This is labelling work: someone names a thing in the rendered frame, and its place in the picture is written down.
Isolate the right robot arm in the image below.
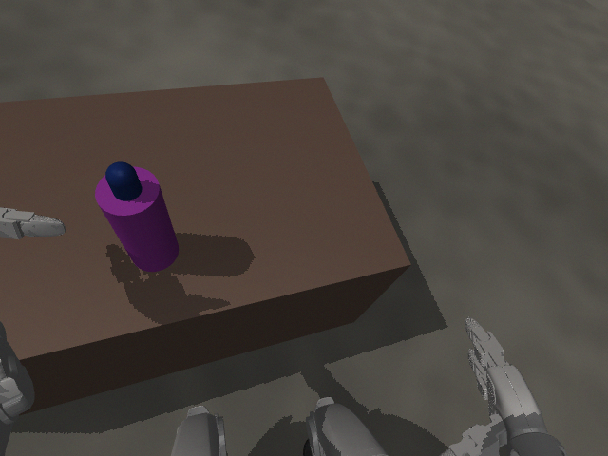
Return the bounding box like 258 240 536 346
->
506 432 567 456

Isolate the right robot hand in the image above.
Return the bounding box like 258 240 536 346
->
439 317 548 456

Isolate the bottle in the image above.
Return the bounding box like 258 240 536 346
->
95 161 179 272

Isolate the left robot hand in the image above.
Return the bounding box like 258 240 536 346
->
0 207 66 239

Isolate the left robot arm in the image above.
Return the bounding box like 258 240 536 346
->
0 322 35 456

